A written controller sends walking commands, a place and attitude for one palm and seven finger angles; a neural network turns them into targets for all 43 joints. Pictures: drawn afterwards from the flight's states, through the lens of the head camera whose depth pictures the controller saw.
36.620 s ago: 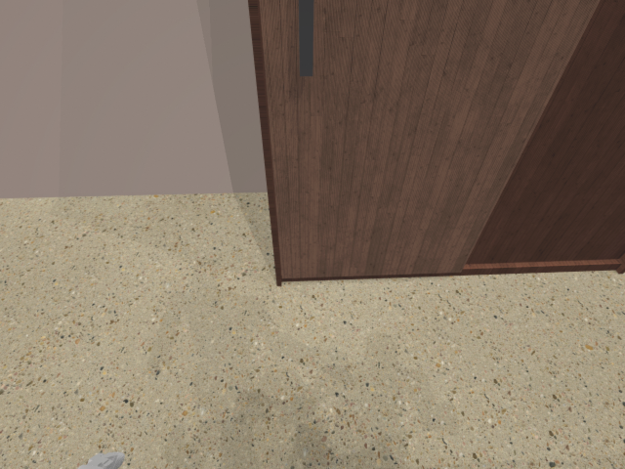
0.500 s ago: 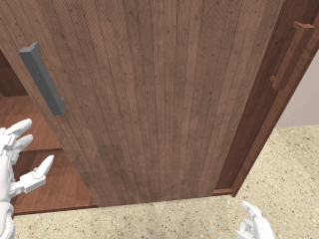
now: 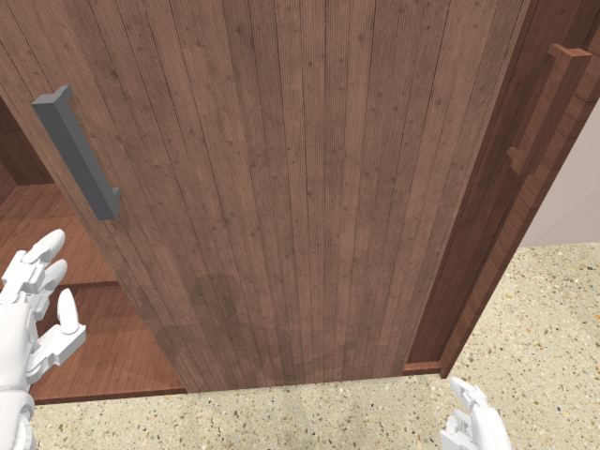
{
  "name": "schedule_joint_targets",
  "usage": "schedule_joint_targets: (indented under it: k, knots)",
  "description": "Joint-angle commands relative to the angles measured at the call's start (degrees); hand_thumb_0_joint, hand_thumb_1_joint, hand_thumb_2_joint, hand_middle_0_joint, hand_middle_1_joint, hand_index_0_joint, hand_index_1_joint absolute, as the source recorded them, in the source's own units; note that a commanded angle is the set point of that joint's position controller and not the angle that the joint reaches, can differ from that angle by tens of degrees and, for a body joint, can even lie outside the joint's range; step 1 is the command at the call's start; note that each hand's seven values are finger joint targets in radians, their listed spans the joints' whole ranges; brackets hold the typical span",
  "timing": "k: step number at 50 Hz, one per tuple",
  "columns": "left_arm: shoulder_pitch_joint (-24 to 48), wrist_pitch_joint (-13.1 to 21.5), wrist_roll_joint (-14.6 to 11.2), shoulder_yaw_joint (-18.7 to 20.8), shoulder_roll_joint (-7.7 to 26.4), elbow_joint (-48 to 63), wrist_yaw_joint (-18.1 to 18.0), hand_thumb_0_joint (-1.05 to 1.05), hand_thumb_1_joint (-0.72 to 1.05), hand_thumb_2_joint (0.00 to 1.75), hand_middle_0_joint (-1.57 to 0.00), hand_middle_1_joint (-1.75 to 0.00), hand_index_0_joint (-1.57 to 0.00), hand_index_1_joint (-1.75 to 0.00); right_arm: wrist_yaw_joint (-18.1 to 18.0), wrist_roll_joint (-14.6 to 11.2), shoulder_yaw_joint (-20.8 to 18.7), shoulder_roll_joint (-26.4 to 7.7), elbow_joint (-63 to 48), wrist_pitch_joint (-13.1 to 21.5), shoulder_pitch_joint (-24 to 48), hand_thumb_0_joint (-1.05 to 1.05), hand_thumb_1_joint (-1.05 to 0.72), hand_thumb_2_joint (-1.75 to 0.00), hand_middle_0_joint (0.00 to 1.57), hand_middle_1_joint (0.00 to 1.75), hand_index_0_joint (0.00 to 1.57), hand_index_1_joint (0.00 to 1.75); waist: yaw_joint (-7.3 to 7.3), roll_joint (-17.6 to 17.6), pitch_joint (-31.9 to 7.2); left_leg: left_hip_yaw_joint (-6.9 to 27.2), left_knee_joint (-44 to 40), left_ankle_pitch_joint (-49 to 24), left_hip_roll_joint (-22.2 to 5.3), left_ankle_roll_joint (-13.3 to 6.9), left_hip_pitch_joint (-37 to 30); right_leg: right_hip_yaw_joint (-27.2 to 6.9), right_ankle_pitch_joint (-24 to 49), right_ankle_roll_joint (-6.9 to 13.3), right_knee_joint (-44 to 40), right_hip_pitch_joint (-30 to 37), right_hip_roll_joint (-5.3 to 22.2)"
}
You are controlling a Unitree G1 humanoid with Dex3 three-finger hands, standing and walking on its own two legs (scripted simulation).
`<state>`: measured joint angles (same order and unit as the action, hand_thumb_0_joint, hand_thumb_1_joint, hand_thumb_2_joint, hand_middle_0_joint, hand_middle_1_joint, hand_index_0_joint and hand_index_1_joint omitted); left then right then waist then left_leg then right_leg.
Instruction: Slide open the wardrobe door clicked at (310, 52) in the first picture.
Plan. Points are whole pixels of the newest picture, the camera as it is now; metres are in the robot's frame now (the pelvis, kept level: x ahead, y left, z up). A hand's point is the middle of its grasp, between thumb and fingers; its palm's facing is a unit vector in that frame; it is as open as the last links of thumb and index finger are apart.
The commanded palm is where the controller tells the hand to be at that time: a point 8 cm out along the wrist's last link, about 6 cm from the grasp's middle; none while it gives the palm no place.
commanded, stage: step back with the hand held close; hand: left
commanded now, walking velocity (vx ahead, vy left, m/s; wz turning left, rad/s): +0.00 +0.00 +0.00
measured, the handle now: (88, 155) +0.43 +0.38 +0.20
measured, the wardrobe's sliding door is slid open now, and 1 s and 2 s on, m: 0.54 0.54 0.54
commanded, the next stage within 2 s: stop stepping back and stand still in 1.30 s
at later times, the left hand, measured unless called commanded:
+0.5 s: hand (24, 346) +0.16 +0.30 +0.15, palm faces +0.35 -0.81 -0.47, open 7.4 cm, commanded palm +0.10 +0.34 +0.17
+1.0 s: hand out of the picture +0.07 +0.37 +0.16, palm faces +0.50 -0.77 -0.39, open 7.4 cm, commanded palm +0.00 +0.39 +0.17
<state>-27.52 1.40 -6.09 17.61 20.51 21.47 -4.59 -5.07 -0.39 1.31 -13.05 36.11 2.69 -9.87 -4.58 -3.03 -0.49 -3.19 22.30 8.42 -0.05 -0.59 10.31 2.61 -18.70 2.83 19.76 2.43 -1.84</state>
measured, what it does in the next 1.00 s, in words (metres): shifts its weight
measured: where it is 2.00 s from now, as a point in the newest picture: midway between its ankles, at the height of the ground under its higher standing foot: outside the picture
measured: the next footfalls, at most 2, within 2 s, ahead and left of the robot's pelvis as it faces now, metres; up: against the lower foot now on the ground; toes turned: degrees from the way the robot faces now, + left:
right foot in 1.46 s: -0.27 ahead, +0.00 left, +0.00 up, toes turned -7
left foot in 1.56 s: -0.09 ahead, +0.26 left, +0.00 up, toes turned -5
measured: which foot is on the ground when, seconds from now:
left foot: down 0.00-1.00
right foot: down 0.00-1.00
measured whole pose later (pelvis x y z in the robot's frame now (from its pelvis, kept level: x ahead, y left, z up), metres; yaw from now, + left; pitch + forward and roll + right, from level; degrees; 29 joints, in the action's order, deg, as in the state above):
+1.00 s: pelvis -0.11 +0.08 -0.01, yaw +5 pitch +0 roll -5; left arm -25.1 11.4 -3.1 22.7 24.2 27.9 -7.8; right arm -4.7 0.1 0.2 -11.2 32.5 4.2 -8.9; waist -2.2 -1.3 2.2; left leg -3.5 22.8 2.9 1.6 -4.2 24.8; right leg -1.6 -19.5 1.4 28.2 -14.1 -3.7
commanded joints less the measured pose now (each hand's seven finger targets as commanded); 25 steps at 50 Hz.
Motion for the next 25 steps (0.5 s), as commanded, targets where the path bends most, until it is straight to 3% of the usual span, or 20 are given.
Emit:
schedule_joint_targets:
  k: [1,3,4,5,6,7,9,11,14,17,20,23,25]
  knots:
    - [5.0,4.4,0.0,8.3,11.7,12.0,-1.2,0.00,0.90,0.90,-0.20,-0.30,-0.20,-0.30,-0.5,-0.1,-1.9,-5.9,-9.5,3.3,8.4,0.00,-0.90,-0.90,0.20,0.30,0.20,0.30,0.33,2.3,-3.2,1.6,0.0,-10.8,-0.4,-2.4,-11.1,-2.7,25.7,-3.7,-4.3,-11.3,3.2]
    - [5.1,4.5,0.0,8.4,11.7,11.5,-1.1,0.00,0.90,0.90,-0.20,-0.30,-0.20,-0.30,-0.5,-0.2,-2.0,-5.8,-9.5,3.2,8.3,0.00,-0.90,-0.90,0.20,0.30,0.20,0.30,0.38,2.1,-2.3,1.6,-0.3,-9.6,-0.4,-2.3,-10.9,-2.7,23.4,-3.7,-4.7,-12.0,3.1]
    - [10.0,4.9,0.0,9.9,14.3,13.3,-1.5,0.00,0.90,0.90,-0.20,-0.30,-0.20,-0.30,-0.7,-0.3,-2.1,-6.2,-9.2,3.4,8.5,0.00,-0.90,-0.90,0.20,0.30,0.20,0.30,0.58,1.1,-3.8,1.5,-0.2,-9.6,-0.5,-2.3,-11.8,-2.9,23.0,-3.5,-5.3,-11.5,2.9]
    - [14.7,7.3,0.9,15.2,19.9,16.5,-2.4,0.00,0.90,0.90,-0.20,-0.30,-0.20,-0.30,-0.6,-0.3,-2.4,-7.2,-10.4,1.8,8.0,0.00,-0.90,-0.90,0.20,0.30,0.20,0.30,2.51,3.2,1.9,2.0,5.5,-9.5,-1.6,-3.8,-8.7,-5.4,30.0,-7.6,-7.3,-19.3,6.0]
    - [9.2,7.3,1.2,11.8,15.2,10.7,-2.0,0.00,0.90,0.90,-0.20,-0.30,-0.20,-0.30,-0.5,0.0,-2.0,-5.9,-9.3,0.7,7.7,0.00,-0.90,-0.90,0.20,0.30,0.20,0.30,2.76,6.6,0.7,1.8,7.5,-10.3,-1.3,-3.8,-7.0,-3.9,35.8,-8.9,-5.8,-18.2,7.3]
    - [6.6,7.3,1.7,10.1,13.0,9.4,-1.7,0.00,0.90,0.90,-0.20,-0.30,-0.20,-0.30,-0.3,-0.1,-2.2,-5.8,-10.2,-0.1,7.3,0.00,-0.90,-0.90,0.20,0.30,0.20,0.30,2.72,7.7,-1.0,1.0,8.1,-11.1,-1.0,-3.8,-6.4,-3.6,40.3,-9.6,-4.2,-17.1,7.4]
    - [3.7,7.9,1.7,9.5,12.2,10.6,-1.6,0.00,0.90,0.90,-0.20,-0.30,-0.20,-0.30,-0.2,-0.4,-2.5,-6.2,-11.6,-1.3,6.9,0.00,-0.90,-0.90,0.20,0.30,0.20,0.30,2.75,5.1,-5.5,0.3,7.8,-14.5,-1.0,-3.9,-7.2,-2.9,44.6,-10.4,-1.0,-14.7,7.4]
    - [1.7,7.9,1.7,9.9,12.6,13.0,-1.9,0.00,0.90,0.90,-0.20,-0.30,-0.20,-0.30,-0.2,-0.7,-2.8,-6.6,-12.6,-2.5,6.5,0.00,-0.90,-0.90,0.20,0.30,0.20,0.30,3.00,2.2,-7.9,0.7,7.0,-18.0,-1.7,-4.2,-8.3,-2.7,40.4,-10.3,0.7,-14.9,6.4]
    - [-0.2,8.1,1.4,12.0,14.9,16.3,-2.5,0.00,0.90,0.90,-0.20,-0.30,-0.20,-0.30,-0.5,-0.8,-2.9,-6.8,-13.8,-3.2,6.5,0.00,-0.90,-0.90,0.20,0.30,0.20,0.30,2.86,0.8,-8.8,1.9,5.8,-18.4,-2.9,-3.9,-8.2,-2.9,31.7,-8.8,0.6,-15.9,5.7]
    - [-1.5,8.4,1.1,12.8,15.2,17.2,-3.1,0.00,0.90,0.90,-0.20,-0.30,-0.20,-0.30,-0.5,-1.0,-3.0,-6.7,-14.6,-3.5,6.0,0.00,-0.90,-0.90,0.20,0.30,0.20,0.30,3.03,2.5,-8.1,3.2,4.9,-15.6,-3.8,-3.6,-5.7,-3.4,25.2,-7.7,0.5,-16.6,5.3]
    - [-1.8,9.0,0.8,13.4,15.7,16.7,-3.6,0.00,0.90,0.90,-0.20,-0.30,-0.20,-0.30,-0.8,-0.9,-3.0,-7.0,-14.7,-2.8,5.6,0.00,-0.90,-0.90,0.20,0.30,0.20,0.30,3.28,0.6,-5.7,5.6,1.9,-7.7,-4.7,-3.2,-2.8,-3.5,14.4,-5.9,0.0,-17.7,4.4]
    - [-1.0,10.1,1.1,12.8,15.0,17.2,-3.9,0.00,0.90,0.90,-0.20,-0.30,-0.20,-0.30,-0.9,-0.7,-3.1,-7.6,-14.7,-1.4,5.5,0.00,-0.90,-0.90,0.20,0.30,0.20,0.30,3.55,-2.3,-3.4,9.2,-3.8,9.0,-6.2,-3.3,2.7,-3.6,2.2,-4.3,0.0,-17.6,2.7]
    - [-0.7,10.9,1.7,13.4,15.0,18.4,-4.1,0.00,0.90,0.90,-0.20,-0.30,-0.20,-0.30,-1.2,-0.5,-3.3,-8.2,-14.7,-0.2,5.7,0.00,-0.90,-0.90,0.20,0.30,0.20,0.30,3.32,-6.9,-3.6,13.0,-10.1,19.4,-8.1,-3.9,9.4,-2.6,-0.1,-3.3,4.2,-11.7,0.6]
